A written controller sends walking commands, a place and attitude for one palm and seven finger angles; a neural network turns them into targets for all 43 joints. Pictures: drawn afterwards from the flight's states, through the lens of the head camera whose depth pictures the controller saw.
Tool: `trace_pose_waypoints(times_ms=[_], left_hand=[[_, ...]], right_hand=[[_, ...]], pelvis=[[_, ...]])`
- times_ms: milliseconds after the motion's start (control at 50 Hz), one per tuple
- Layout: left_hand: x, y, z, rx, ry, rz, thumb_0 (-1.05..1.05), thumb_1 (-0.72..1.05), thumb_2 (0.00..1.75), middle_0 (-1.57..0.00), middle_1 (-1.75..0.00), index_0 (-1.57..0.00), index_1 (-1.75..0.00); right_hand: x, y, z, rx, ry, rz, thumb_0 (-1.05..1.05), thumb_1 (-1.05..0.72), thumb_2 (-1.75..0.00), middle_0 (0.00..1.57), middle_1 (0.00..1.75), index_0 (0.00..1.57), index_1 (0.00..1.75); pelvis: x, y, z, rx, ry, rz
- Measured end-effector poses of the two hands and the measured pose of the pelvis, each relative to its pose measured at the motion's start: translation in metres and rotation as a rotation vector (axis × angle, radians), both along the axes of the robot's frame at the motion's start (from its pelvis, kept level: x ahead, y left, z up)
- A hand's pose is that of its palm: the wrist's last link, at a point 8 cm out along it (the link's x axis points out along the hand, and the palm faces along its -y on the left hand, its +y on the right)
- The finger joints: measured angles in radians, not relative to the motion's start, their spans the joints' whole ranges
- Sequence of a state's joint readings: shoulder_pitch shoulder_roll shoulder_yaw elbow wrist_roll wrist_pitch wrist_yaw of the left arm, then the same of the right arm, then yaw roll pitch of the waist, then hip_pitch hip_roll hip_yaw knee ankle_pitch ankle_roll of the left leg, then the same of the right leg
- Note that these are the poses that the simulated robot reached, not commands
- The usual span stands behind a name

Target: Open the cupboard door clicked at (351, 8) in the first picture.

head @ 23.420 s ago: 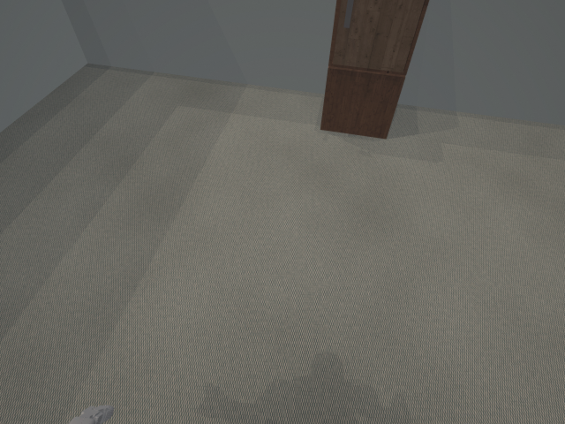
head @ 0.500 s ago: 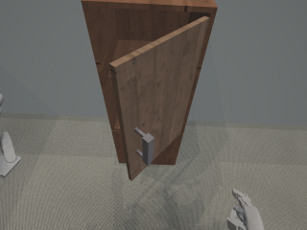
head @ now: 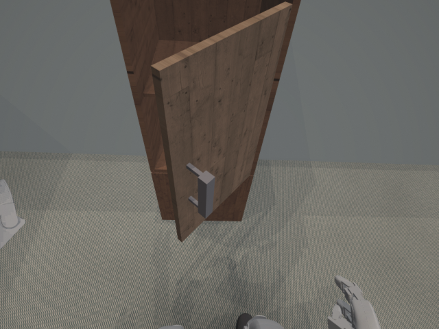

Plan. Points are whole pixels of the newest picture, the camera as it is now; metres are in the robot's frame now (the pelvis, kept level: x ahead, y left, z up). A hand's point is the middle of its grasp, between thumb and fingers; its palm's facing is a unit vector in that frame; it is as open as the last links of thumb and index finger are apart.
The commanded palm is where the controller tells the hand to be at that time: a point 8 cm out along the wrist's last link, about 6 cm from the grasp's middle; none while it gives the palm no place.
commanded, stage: step back with the hand held close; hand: left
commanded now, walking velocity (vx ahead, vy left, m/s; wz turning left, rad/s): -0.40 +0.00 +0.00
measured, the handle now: (198, 190) +0.41 +0.06 -0.05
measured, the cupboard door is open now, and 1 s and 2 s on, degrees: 49 49 49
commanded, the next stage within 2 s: stop stepping back and stand still in 0.84 s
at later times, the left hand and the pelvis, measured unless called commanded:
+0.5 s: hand (13, 282) +0.15 +0.23 +0.17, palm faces +0.34 -0.77 -0.54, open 7.4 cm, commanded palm +0.06 +0.28 +0.20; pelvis -0.06 -0.03 +0.02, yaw +3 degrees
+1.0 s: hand out of the picture +0.01 +0.17 +0.18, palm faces +0.26 -0.78 -0.56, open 7.4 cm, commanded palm -0.06 +0.22 +0.20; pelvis -0.21 -0.07 +0.03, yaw -1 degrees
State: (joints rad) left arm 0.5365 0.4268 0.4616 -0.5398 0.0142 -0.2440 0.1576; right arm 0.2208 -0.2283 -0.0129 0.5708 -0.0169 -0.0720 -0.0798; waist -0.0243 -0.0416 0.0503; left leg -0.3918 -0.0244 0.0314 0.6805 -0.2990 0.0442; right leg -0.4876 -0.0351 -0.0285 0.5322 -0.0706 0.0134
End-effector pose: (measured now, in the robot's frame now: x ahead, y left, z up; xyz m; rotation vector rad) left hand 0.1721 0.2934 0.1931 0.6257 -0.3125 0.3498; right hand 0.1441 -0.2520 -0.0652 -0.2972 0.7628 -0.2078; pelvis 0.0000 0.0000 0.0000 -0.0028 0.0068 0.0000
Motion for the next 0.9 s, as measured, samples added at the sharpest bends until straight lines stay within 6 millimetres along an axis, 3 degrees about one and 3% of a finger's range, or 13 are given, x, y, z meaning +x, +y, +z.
trace_pose_waypoints(times_ms=[140,220,340,460,520,680,820,900], left_hand=[[-0.022,0.007,0.005,0.022,-0.025,0.082,0.02,0.88,0.89,-0.21,-0.3,-0.22,-0.3],[-0.032,-0.002,0.004,-0.041,-0.04,0.129,0.02,0.88,0.89,-0.21,-0.3,-0.21,-0.3],[-0.032,-0.029,0.004,-0.089,0.026,0.059,0.02,0.88,0.89,-0.21,-0.3,-0.21,-0.3],[-0.052,-0.029,0.002,-0.041,0.127,0.015,0.01,0.88,0.89,-0.21,-0.3,-0.22,-0.3],[-0.069,-0.024,0.002,-0.003,0.121,-0.015,0.02,0.88,0.89,-0.21,-0.3,-0.22,-0.3],[-0.131,-0.018,0.012,-0.015,0.078,0.079,0.02,0.88,0.89,-0.21,-0.3,-0.22,-0.3],[-0.154,-0.06,0.0,-0.073,0.082,0.057,0.02,0.89,0.89,-0.21,-0.3,-0.21,-0.3],[-0.164,-0.08,0.004,-0.044,0.129,-0.027,0.02,0.88,0.89,-0.21,-0.3,-0.21,-0.3]], right_hand=[[0.001,0.005,-0.002,-0.032,0.014,0.045,0.01,-0.91,-0.9,0.21,0.3,0.2,0.3],[0.009,0.009,-0.006,0.008,0.008,0.082,0.01,-0.91,-0.9,0.21,0.3,0.2,0.3],[0.015,0.007,0.005,0.095,-0.03,0.077,0.01,-0.9,-0.9,0.21,0.31,0.2,0.3],[0.003,-0.003,0.027,0.051,-0.06,0.065,0.01,-0.91,-0.9,0.21,0.31,0.2,0.3],[-0.01,-0.01,0.025,0.008,-0.076,0.05,0.01,-0.91,-0.9,0.21,0.31,0.2,0.3],[-0.073,-0.01,0.016,0.037,-0.017,0.083,0.01,-0.91,-0.9,0.21,0.3,0.2,0.3],[-0.121,-0.024,-0.004,0.108,0.011,0.1,0.01,-0.9,-0.9,0.21,0.31,0.2,0.3],[-0.153,-0.039,0.005,0.108,0.029,0.03,0.01,-0.91,-0.9,0.21,0.31,0.2,0.3]], pelvis=[[0.0,-0.006,0.001,-0.019,0.012,0.053],[-0.002,-0.017,0.005,-0.01,0.033,0.038],[-0.024,-0.031,0.016,-0.001,0.046,0.033],[-0.052,-0.032,0.023,0.031,0.079,0.032],[-0.07,-0.025,0.014,-0.014,0.084,0.053],[-0.107,-0.037,0.019,-0.006,0.047,0.044],[-0.153,-0.063,0.015,0.002,0.057,-0.001],[-0.179,-0.071,0.023,0.036,0.069,-0.008]])
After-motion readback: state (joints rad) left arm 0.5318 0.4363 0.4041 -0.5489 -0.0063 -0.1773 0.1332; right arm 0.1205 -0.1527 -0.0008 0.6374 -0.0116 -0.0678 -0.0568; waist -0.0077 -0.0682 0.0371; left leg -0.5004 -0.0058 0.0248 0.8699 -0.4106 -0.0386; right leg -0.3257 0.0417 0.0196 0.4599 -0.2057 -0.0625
